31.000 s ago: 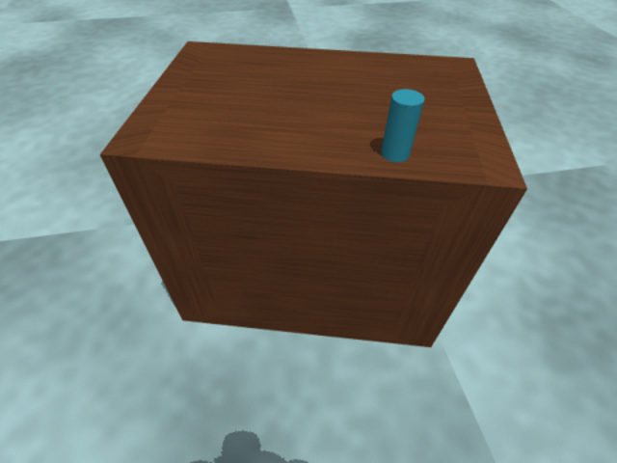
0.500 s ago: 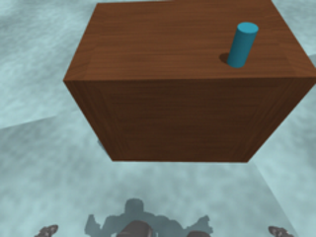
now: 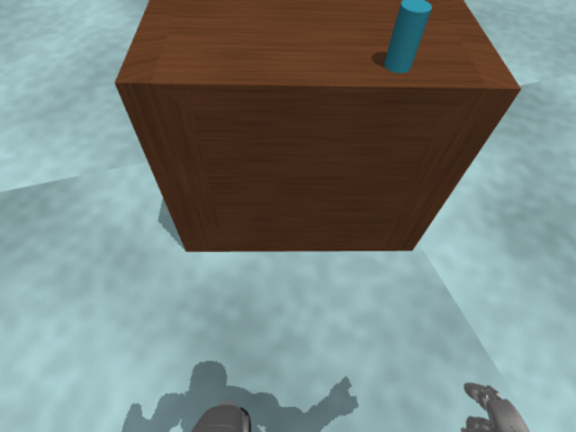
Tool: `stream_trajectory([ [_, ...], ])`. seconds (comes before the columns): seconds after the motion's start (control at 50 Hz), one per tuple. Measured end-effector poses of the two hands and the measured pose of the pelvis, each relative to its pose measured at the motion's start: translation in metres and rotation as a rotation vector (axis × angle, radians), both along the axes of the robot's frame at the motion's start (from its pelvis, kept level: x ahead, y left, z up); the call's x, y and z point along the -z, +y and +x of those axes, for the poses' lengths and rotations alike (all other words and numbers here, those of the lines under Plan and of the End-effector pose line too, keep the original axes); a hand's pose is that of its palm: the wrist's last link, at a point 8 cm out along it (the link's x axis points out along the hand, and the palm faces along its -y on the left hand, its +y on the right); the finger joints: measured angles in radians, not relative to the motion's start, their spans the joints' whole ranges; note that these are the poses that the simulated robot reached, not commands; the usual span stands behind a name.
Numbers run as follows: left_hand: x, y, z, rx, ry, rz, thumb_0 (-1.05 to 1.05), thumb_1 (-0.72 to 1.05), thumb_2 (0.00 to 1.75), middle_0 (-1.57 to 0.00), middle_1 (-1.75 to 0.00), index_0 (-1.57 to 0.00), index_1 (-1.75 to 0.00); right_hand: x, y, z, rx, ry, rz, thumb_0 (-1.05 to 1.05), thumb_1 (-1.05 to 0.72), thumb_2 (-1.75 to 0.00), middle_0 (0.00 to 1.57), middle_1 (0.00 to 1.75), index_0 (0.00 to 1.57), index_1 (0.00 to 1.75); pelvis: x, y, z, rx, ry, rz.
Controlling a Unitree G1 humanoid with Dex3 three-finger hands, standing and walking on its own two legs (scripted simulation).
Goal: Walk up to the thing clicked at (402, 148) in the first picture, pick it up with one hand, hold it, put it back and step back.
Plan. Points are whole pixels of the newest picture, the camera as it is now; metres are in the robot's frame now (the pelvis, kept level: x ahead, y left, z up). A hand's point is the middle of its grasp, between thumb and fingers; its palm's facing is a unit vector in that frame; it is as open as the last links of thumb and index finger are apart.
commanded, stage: step back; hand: right
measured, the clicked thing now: (406, 37) +0.88 -0.24 +0.06
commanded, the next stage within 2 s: stand in 1.54 s
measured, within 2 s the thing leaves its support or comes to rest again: neither
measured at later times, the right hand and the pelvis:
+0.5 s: hand out of the picture -0.06 -0.25 -0.14, palm faces -0.12 +0.91 -0.39, open 7.4 cm; pelvis -0.17 +0.00 +0.00, yaw +4 degrees
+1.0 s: hand out of the picture -0.14 -0.26 -0.14, palm faces -0.08 +0.93 -0.36, open 7.4 cm; pelvis -0.22 -0.01 +0.01, yaw +3 degrees
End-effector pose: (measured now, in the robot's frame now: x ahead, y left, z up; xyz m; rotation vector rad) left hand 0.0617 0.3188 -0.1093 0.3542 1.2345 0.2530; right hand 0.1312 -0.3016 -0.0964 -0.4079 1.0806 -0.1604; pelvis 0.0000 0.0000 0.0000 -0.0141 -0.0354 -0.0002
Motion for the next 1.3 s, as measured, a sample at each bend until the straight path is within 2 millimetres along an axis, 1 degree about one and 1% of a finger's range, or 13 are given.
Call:
stream_trajectory([
  [0.1,-0.008,-0.017,-0.054,-0.003,0.031,0.008,0.01,0.91,0.90,-0.20,-0.30,-0.20,-0.30,0.011,-0.013,-0.033,0.033,0.003,0.024,0.00,-0.91,-0.89,0.21,0.30,0.20,0.30,0.000,-0.010,-0.035,0.008,-0.004,0.009],
  [0.16,-0.018,-0.018,-0.075,-0.018,0.032,0.023,0.01,0.90,0.90,-0.20,-0.30,-0.21,-0.30,0.010,-0.015,-0.059,0.042,0.021,0.031,0.00,-0.91,-0.89,0.21,0.30,0.20,0.30,-0.006,-0.010,-0.051,0.001,0.001,0.036],
  [0.26,-0.024,-0.009,-0.085,-0.011,-0.042,0.060,0.01,0.90,0.90,-0.20,-0.30,-0.21,-0.30,0.015,-0.015,-0.105,0.021,0.082,0.009,0.00,-0.91,-0.89,0.21,0.30,0.20,0.30,-0.005,-0.008,-0.082,-0.042,0.008,0.036],
  [0.36,-0.012,0.008,-0.095,-0.012,-0.133,0.058,0.01,0.90,0.90,-0.20,-0.30,-0.21,-0.30,0.023,-0.004,-0.145,-0.014,0.122,-0.014,0.00,-0.91,-0.89,0.20,0.30,0.20,0.30,0.008,0.000,-0.122,-0.090,-0.002,0.039],
  [0.44,-0.008,0.008,-0.116,-0.022,-0.128,0.033,0.01,0.90,0.90,-0.20,-0.30,-0.20,-0.30,0.014,0.006,-0.176,-0.018,0.119,0.000,0.00,-0.91,-0.89,0.21,0.30,0.20,0.30,0.003,0.002,-0.150,-0.082,-0.017,0.024],
  [0.56,-0.008,-0.005,-0.162,-0.010,-0.095,-0.012,0.01,0.91,0.90,-0.20,-0.30,-0.20,-0.30,-0.003,-0.002,-0.204,-0.008,0.052,-0.009,0.00,-0.90,-0.89,0.21,0.30,0.21,0.30,-0.005,-0.006,-0.181,-0.043,-0.004,0.002],
  [0.66,-0.003,-0.021,-0.210,0.002,-0.024,-0.008,0.01,0.91,0.90,-0.20,-0.30,-0.20,-0.30,0.001,-0.025,-0.223,0.018,0.000,-0.004,0.00,-0.90,-0.89,0.21,0.30,0.21,0.30,0.000,-0.018,-0.204,-0.005,-0.009,-0.011],
  [0.72,-0.007,-0.029,-0.239,-0.016,0.008,-0.011,0.01,0.90,0.90,-0.20,-0.30,-0.20,-0.30,0.001,-0.032,-0.240,0.043,0.022,0.002,0.00,-0.91,-0.89,0.21,0.30,0.20,0.30,-0.005,-0.022,-0.210,0.002,-0.008,0.000],
  [0.78,-0.011,-0.031,-0.257,-0.044,0.017,-0.013,0.01,0.90,0.90,-0.20,-0.30,-0.21,-0.30,0.003,-0.035,-0.256,0.047,0.055,0.008,0.00,-0.91,-0.89,0.21,0.30,0.20,0.30,-0.008,-0.021,-0.214,-0.013,-0.011,0.007],
  [0.88,-0.009,-0.022,-0.264,-0.074,-0.009,-0.019,0.01,0.90,0.90,-0.20,-0.30,-0.21,-0.30,0.009,-0.026,-0.272,0.024,0.124,0.006,0.00,-0.91,-0.89,0.20,0.30,0.20,0.30,-0.007,-0.014,-0.215,-0.059,-0.013,0.007],
  [1.0,-0.004,-0.011,-0.252,-0.064,-0.013,-0.026,0.01,0.90,0.90,-0.20,-0.30,-0.20,-0.30,0.007,-0.004,-0.273,0.025,0.091,0.036,0.01,-0.91,-0.89,0.21,0.30,0.20,0.30,-0.007,-0.008,-0.217,-0.045,-0.019,0.027],
  [1.16,-0.011,-0.018,-0.225,-0.031,-0.077,-0.018,0.01,0.91,0.90,-0.20,-0.30,-0.20,-0.30,0.007,-0.005,-0.255,0.034,0.065,0.063,0.00,-0.91,-0.89,0.21,0.30,0.21,0.30,-0.009,-0.016,-0.210,-0.045,-0.012,0.000],
  [1.3,-0.011,-0.009,-0.216,-0.060,-0.070,-0.027,0.01,0.90,0.90,-0.20,-0.30,-0.21,-0.30,0.004,-0.002,-0.229,0.000,0.073,0.026,0.00,-0.91,-0.89,0.21,0.30,0.20,0.30,-0.010,-0.001,-0.193,-0.072,-0.007,0.006],
])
